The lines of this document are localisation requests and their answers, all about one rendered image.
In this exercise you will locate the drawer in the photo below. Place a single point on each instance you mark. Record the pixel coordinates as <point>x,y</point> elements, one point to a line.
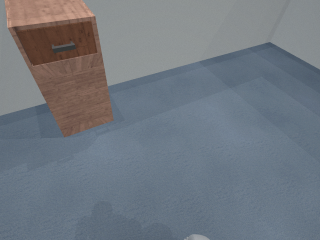
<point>38,41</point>

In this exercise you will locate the handle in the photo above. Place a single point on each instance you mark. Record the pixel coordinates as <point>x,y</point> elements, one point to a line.
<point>62,48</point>

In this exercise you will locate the cabinet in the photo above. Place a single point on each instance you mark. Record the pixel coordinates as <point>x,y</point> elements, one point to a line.
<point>75,89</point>

